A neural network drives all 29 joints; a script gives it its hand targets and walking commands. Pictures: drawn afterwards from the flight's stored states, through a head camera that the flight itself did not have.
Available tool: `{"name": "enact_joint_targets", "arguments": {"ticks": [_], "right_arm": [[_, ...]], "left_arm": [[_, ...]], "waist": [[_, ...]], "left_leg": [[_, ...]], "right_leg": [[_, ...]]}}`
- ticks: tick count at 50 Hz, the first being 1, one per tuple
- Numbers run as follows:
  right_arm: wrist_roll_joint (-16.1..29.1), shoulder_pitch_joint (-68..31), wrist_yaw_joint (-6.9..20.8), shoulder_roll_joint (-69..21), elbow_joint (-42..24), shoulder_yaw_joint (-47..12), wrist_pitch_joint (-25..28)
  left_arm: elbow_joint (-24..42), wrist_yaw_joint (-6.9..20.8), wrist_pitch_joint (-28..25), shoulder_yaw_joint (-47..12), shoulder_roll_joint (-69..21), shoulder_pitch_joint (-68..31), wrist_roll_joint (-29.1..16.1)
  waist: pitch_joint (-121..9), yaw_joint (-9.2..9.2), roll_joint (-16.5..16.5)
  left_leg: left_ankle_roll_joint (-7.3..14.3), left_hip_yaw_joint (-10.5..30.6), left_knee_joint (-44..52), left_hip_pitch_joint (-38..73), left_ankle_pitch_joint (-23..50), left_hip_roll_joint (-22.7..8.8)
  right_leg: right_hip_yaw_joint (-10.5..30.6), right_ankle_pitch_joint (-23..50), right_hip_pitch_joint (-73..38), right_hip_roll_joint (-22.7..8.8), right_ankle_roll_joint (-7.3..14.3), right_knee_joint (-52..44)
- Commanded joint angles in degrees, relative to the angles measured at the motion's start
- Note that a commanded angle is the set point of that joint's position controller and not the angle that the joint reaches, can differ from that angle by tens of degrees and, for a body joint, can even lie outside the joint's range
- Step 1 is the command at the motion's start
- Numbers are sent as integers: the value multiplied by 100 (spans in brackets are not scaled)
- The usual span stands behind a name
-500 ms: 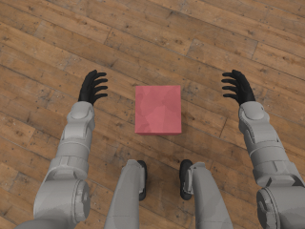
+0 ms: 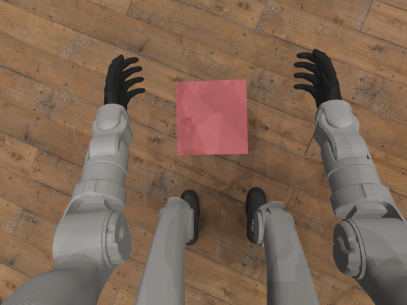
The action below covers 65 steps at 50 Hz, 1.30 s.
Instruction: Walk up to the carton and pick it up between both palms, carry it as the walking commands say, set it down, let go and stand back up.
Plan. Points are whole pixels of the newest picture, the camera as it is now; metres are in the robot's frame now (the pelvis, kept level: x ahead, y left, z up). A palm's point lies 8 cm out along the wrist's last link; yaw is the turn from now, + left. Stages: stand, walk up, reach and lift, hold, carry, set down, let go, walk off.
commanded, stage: reach and lift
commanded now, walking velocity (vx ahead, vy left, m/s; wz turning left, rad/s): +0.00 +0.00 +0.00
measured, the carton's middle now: (212, 122) +0.45 +0.06 -0.51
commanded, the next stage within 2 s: none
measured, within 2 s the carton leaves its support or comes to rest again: neither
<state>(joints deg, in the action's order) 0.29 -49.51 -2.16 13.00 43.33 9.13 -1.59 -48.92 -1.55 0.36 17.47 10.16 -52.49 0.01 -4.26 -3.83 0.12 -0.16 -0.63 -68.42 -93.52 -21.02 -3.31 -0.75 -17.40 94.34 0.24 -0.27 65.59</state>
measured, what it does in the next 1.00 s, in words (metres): lowers itself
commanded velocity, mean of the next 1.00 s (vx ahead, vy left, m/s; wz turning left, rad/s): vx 0.00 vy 0.00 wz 0.00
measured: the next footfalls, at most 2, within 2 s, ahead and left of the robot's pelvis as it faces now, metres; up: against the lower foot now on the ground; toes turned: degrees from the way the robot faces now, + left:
none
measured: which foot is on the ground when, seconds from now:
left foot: down 0.00-1.00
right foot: down 0.00-1.00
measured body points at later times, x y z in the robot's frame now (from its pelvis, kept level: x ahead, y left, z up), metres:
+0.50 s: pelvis -0.04 +0.01 -0.14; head +0.31 +0.02 +0.15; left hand +0.47 +0.21 -0.30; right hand +0.48 -0.14 -0.30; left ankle +0.06 +0.13 -0.60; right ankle +0.09 -0.12 -0.60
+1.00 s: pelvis -0.05 +0.00 -0.23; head +0.32 +0.02 +0.02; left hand +0.46 +0.20 -0.43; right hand +0.49 -0.15 -0.42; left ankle +0.06 +0.13 -0.60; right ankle +0.09 -0.12 -0.60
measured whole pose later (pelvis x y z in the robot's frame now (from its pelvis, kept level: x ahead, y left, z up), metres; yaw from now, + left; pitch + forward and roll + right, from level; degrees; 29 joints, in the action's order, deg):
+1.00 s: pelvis -0.05 +0.00 -0.23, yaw +0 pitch +39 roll -1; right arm 7.6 -76.9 -8.8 17.7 60.3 7.6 -2.7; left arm -63.8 -7.8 -0.2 10.7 16.0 -76.8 -3.9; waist 18.1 -2.7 -1.2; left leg -0.2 1.1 -118.2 -126.2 -31.1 -3.3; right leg -0.3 -26.2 127.8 0.4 -0.4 115.0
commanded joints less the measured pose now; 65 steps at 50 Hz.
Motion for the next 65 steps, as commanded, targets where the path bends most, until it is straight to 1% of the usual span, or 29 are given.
{"name": "enact_joint_targets", "arguments": {"ticks": [1, 2, 4, 6, 8, 12, 16, 18, 19, 21, 24, 27, 32, 35, 37, 41, 42, 43, 44, 45, 48, 49, 50, 54, 55, 57, 59, 63, 65], "right_arm": [[9, -2323, -296, -96, 390, 576, -106], [-23, -2413, -353, -9, 471, 610, -138], [20, -2650, -477, 160, 334, 617, -193], [158, -2749, -566, 249, 427, 559, -264], [294, -2882, -627, 290, 309, 477, -304], [514, -3160, -714, 474, -101, 342, -308], [623, -3267, -762, 593, -301, 198, -273], [603, -3160, -764, 630, -135, 171, -246], [619, -3196, -758, 631, -111, 119, -235], [567, -3005, -755, 635, 411, 152, -222], [527, -3031, -721, 662, 621, 171, -162], [594, -3059, -702, 625, 897, 67, -101], [746, -3455, -754, 744, 589, -20, 9], [797, -3637, -806, 936, 740, -137, 17], [817, -3788, -835, 1046, 740, -168, 21], [923, -4038, -835, 1127, 900, -327, 30], [1056, -4002, -800, 1000, 1046, -418, 35], [1161, -3947, -741, 834, 1427, -588, 6], [1193, -3804, -675, 714, 1797, -680, -29], [1236, -3773, -606, 638, 2026, -740, -60], [1285, -4050, -509, 770, 2061, -733, 26], [1331, -4267, -523, 860, 1827, -729, 108], [1366, -4376, -544, 945, 1702, -695, 165], [1297, -4037, -491, 931, 2506, -725, 154], [1237, -4030, -486, 995, 2517, -610, 156], [1223, -4060, -511, 1067, 2373, -558, 213], [1230, -4128, -548, 1184, 2168, -541, 261], [1220, -4084, -554, 1160, 2247, -569, 257], [1248, -4092, -531, 1096, 2271, -614, 245]], "left_arm": [[274, 48, -109, 278, 743, -1596, 120], [170, 8, -73, 256, 806, -1664, 103], [323, -100, -10, 279, 1002, -1957, 55], [260, -232, 44, 253, 1183, -2085, 49], [366, -348, 88, 178, 1201, -2290, -58], [473, -551, 119, -53, 1151, -2402, -296], [520, -643, 118, -323, 1073, -2505, -584], [476, -652, 96, -428, 1012, -2478, -654], [399, -644, 98, -494, 944, -2490, -730], [91, -652, 84, -572, 944, -2513, -742], [-161, -647, 34, -519, 965, -2533, -696], [-370, -654, -58, -453, 1075, -2628, -644], [-360, -682, -155, -563, 1260, -2908, -775], [-523, -686, -147, -718, 1341, -3068, -992], [-587, -690, -142, -751, 1436, -3222, -1054], [-691, -703, -161, -856, 1577, -3568, -1163], [-711, -693, -186, -905, 1574, -3619, -1152], [-873, -681, -208, -895, 1653, -3645, -1142], [-1017, -645, -204, -943, 1573, -3613, -1113], [-1147, -625, -206, -931, 1614, -3593, -1041], [-1310, -538, -243, -959, 1544, -3683, -1010], [-1163, -538, -283, -954, 1551, -3830, -1071], [-1166, -549, -309, -946, 1633, -3913, -1067], [-1568, -472, -280, -1184, 1378, -3774, -1156], [-1521, -454, -265, -1245, 1335, -3798, -1172], [-1395, -458, -283, -1295, 1326, -3848, -1254], [-1340, -477, -276, -1331, 1313, -3817, -1353], [-1388, -517, -262, -1385, 1353, -3776, -1398], [-1465, -513, -250, -1335, 1348, -3723, -1350]], "waist": [[-4740, 65, -391], [-4745, 107, -399], [-5123, 85, -429], [-5309, -34, -348], [-5622, -71, -320], [-6158, -119, -241], [-6289, -26, -235], [-6095, 2, -127], [-5990, 38, -171], [-5573, 122, -82], [-5231, 90, -92], [-4954, -61, -63], [-5109, -37, -123], [-5083, 44, -194], [-5013, 32, -155], [-4833, -40, -156], [-4784, -137, -28], [-4523, -262, -92], [-4325, -257, -97], [-4056, -338, -63], [-3796, -258, -71], [-3932, -233, -162], [-4035, -244, -86], [-3554, -38, 104], [-3662, 72, 172], [-3973, 172, 168], [-4187, 172, 166], [-4191, 151, 170], [-4101, 49, 226]], "left_leg": [[-108, -110, -371, 1058, 536, 732], [-112, -142, -488, 979, 339, 735], [-128, -236, -727, 967, 198, 747], [-127, -313, -922, 1026, -3, 748], [-123, -330, -1136, 1120, -77, 751], [-112, -307, -1601, 1211, 215, 749], [-105, -228, -2037, 1080, 537, 747], [-136, -223, -2205, 856, 593, 743], [-132, -199, -2289, 759, 580, 729], [-154, -144, -2431, 532, 393, 716], [-160, -116, -2649, 265, 295, 710], [-164, -120, -2926, -2, 367, 692], [-124, -112, -3276, -71, 470, 672], [-125, -117, -3474, -140, 319, 662], [-123, -134, -3616, -264, 280, 636], [-126, -102, -3795, -246, 232, 599], [-128, -123, -3851, -209, 276, 560], [-119, -145, -3886, -334, 159, 540], [-121, -120, -3915, -421, 108, 511], [-107, -93, -3921, -483, 11, 488], [-117, -44, -4078, -677, 10, 430], [-117, -27, -4155, -684, 191, 436], [-132, -36, -4185, -631, 282, 433], [-206, -10, -4230, -809, 101, 422], [-222, 38, -4207, -693, 112, 409], [-252, -3, -4284, -533, 267, 428], [-267, -23, -4333, -406, 427, 442], [-268, -22, -4297, -356, 416, 451], [-265, -38, -4288, -419, 342, 442]], "right_leg": [[189, 443, -2078, 395, -200, 760], [116, 184, -1941, 411, -212, 881], [23, -37, -1949, 448, -221, 1125], [-59, -299, -1824, 487, -231, 1372], [-103, -446, -1724, 519, -219, 1595], [-160, -202, -1529, 576, -202, 2126], [-139, 115, -1224, 581, -182, 2525], [-121, 171, -979, 569, -156, 2687], [-108, 159, -870, 553, -149, 2743], [-142, -33, -431, 545, -130, 2939], [-130, -174, -98, 530, -120, 3146], [-58, -155, 179, 486, -117, 3419], [-38, -14, 30, 453, -143, 3772], [-49, -111, -141, 404, -149, 3981], [-28, -115, -169, 382, -139, 4108], [-22, -232, -128, 331, -129, 4349], [13, -211, -54, 332, -116, 4384], [26, -315, 83, 315, -128, 4419], [29, -365, 256, 315, -127, 4457], [47, -484, 458, 315, -132, 4499], [75, -465, 628, 292, -125, 4629], [88, -288, 561, 282, -133, 4692], [79, -176, 487, 277, -141, 4757], [39, -341, 784, 238, -103, 4845], [-19, -320, 782, 230, -98, 4892], [-64, -175, 597, 232, -84, 4917], [-88, -74, 486, 228, -84, 4951], [-129, -109, 524, 235, -96, 4969], [-115, -173, 603, 244, -88, 4947]]}}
